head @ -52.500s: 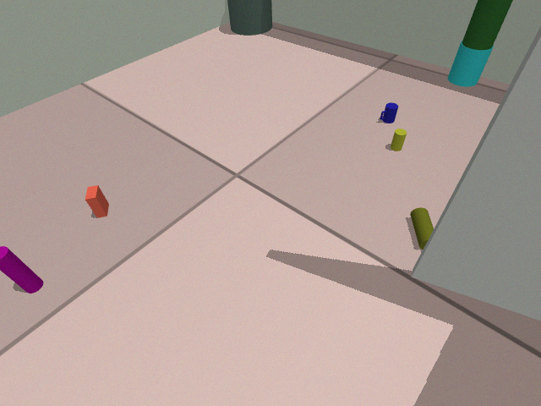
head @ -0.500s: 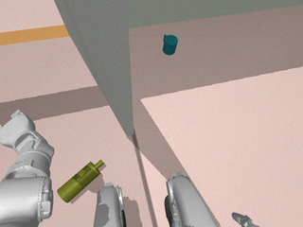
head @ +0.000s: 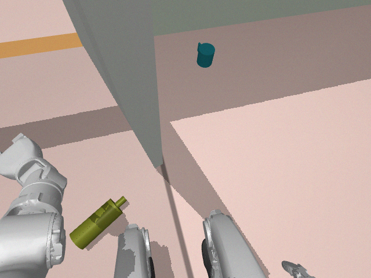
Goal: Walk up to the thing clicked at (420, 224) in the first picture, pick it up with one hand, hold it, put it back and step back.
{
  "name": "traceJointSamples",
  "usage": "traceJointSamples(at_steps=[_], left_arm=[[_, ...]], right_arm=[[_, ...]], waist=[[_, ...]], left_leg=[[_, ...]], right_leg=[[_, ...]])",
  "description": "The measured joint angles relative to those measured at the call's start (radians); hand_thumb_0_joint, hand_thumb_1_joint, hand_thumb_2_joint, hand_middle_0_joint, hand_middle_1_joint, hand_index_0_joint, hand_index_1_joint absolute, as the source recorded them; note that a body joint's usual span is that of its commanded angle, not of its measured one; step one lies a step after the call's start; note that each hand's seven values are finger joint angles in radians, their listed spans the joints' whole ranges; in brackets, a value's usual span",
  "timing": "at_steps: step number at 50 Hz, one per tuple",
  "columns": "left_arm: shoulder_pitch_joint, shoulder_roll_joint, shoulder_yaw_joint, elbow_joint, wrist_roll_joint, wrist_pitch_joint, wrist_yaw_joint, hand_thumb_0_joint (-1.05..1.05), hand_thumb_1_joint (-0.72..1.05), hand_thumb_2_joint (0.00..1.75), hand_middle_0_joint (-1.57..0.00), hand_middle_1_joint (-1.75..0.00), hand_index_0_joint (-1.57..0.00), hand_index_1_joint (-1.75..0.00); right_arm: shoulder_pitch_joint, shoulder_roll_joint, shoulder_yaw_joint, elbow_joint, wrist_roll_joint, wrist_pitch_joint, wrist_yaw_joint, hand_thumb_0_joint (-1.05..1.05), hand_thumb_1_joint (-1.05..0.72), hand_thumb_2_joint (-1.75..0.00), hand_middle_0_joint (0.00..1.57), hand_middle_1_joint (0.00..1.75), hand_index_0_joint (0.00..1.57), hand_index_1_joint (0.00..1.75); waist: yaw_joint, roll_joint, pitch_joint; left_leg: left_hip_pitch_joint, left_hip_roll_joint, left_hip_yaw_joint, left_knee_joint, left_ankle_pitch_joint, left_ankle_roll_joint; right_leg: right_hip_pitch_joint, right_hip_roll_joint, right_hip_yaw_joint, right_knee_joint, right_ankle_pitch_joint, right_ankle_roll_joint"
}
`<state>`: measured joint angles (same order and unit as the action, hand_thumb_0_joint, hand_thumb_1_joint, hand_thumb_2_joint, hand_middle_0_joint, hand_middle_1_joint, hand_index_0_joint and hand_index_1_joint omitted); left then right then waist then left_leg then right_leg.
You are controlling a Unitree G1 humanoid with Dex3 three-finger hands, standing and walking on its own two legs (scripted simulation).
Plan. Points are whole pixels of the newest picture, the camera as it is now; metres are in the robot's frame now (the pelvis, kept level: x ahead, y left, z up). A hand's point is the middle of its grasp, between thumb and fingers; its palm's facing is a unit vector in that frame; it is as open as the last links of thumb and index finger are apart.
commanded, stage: go down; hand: left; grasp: from above
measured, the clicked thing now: (101, 218) +0.33 +0.29 -0.55
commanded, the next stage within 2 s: none
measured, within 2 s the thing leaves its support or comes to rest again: neither
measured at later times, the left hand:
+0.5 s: hand (41, 169) +0.41 +0.31 -0.10, palm faces -0.26 -0.28 -0.92, open 13.1 cm
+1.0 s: hand (45, 167) +0.42 +0.30 -0.11, palm faces -0.25 -0.28 -0.93, open 13.0 cm
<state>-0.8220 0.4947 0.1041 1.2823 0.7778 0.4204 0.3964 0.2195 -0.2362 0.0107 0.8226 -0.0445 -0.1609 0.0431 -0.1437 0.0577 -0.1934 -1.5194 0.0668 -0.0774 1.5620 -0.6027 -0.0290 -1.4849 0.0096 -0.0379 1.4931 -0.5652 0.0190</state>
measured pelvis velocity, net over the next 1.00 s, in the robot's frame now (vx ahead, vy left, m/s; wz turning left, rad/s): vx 0.00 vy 0.00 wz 0.00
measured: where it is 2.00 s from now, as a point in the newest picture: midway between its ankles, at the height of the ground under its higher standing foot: outside the picture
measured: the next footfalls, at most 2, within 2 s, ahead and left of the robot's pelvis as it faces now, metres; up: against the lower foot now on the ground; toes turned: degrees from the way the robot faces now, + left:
none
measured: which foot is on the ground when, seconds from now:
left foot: down 0.00-1.00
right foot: down 0.00-1.00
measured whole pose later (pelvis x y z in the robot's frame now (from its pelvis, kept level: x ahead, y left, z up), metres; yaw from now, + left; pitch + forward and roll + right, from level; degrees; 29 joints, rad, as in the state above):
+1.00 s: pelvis +0.00 +0.00 +0.00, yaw +0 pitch +33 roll -4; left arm -0.82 0.48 0.11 1.24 0.78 0.42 0.41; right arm 0.20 -0.24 0.00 0.83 -0.05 -0.16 0.04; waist -0.14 0.06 -0.19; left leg -1.54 0.06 -0.08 1.57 -0.61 -0.03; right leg -1.50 0.01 -0.04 1.51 -0.57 0.02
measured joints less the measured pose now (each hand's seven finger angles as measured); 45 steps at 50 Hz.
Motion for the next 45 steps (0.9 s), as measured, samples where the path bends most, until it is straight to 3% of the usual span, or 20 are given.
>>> traceJointSamples(at_steps=[15, 26, 36, 45], left_arm=[[0.014, -0.013, 0.017, -0.058, 0.009, -0.014, 0.005, 0.00, -0.36, 0.82, -0.29, -0.89, -0.29, -0.88], [0.014, -0.009, 0.001, -0.020, 0.013, -0.011, -0.014, 0.00, -0.37, 0.82, -0.28, -0.89, -0.28, -0.88], [0.024, -0.021, -0.001, -0.020, 0.014, -0.028, 0.010, 0.00, -0.36, 0.80, -0.28, -0.91, -0.28, -0.90], [0.023, -0.029, 0.010, -0.064, 0.001, -0.002, 0.023, 0.00, -0.35, 0.80, -0.29, -0.90, -0.29, -0.89]], right_arm=[[-0.006, -0.017, -0.008, 0.001, -0.001, 0.005, -0.002, 0.01, -0.93, -0.90, 0.20, 0.30, 0.20, 0.30], [-0.005, -0.005, -0.004, 0.000, 0.004, 0.002, -0.010, 0.01, -0.93, -0.90, 0.20, 0.30, 0.20, 0.30], [-0.001, -0.009, -0.006, -0.003, -0.003, -0.002, -0.008, 0.01, -0.93, -0.90, 0.20, 0.30, 0.20, 0.30], [-0.017, -0.009, -0.007, 0.006, -0.004, 0.005, -0.003, 0.01, -0.93, -0.90, 0.20, 0.30, 0.20, 0.30]], waist=[[0.001, -0.008, 0.013], [0.003, -0.003, -0.001], [0.005, -0.009, 0.000], [0.004, -0.008, 0.014]], left_leg=[[-0.027, -0.001, -0.001, 0.023, -0.004, -0.005], [0.015, 0.002, -0.002, -0.014, 0.003, -0.003], [-0.014, -0.005, -0.002, 0.009, -0.005, -0.001], [-0.021, -0.003, 0.003, 0.016, -0.008, 0.000]], right_leg=[[-0.031, 0.000, 0.000, 0.030, -0.007, -0.004], [0.013, 0.002, -0.002, -0.011, 0.002, -0.004], [-0.012, -0.004, -0.001, 0.009, -0.007, 0.000], [-0.023, -0.002, 0.005, 0.019, -0.008, 0.002]])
